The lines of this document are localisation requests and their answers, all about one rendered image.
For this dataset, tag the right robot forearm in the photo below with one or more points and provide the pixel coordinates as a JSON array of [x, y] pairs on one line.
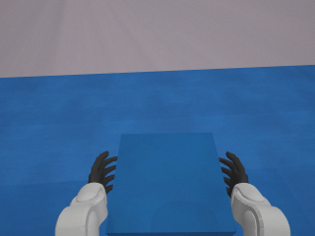
[[255, 214]]

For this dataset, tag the robot right hand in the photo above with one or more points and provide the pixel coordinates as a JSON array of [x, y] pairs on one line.
[[236, 173]]

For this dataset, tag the robot left hand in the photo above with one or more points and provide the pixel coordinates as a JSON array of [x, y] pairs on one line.
[[99, 171]]

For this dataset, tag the left robot forearm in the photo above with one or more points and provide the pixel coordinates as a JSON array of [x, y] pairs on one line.
[[86, 213]]

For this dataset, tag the carton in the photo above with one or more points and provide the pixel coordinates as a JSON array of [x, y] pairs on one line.
[[169, 184]]

